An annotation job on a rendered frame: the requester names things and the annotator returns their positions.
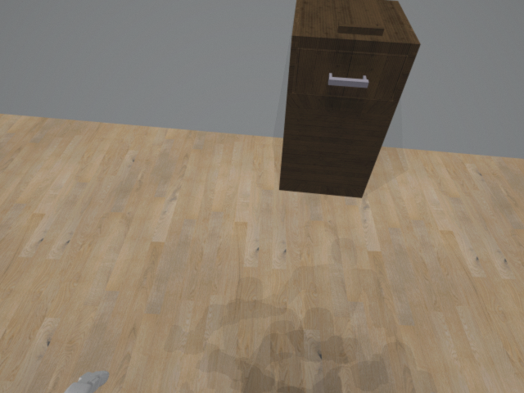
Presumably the handle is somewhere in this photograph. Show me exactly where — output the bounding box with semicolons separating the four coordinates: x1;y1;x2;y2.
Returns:
328;73;369;88
337;24;384;36

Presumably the left robot hand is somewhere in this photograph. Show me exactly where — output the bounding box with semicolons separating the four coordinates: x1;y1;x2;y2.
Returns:
64;371;109;393

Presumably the drawer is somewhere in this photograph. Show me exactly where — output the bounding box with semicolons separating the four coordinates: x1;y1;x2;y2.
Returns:
294;47;409;100

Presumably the cabinet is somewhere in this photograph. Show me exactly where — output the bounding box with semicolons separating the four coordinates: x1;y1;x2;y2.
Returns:
279;0;421;198

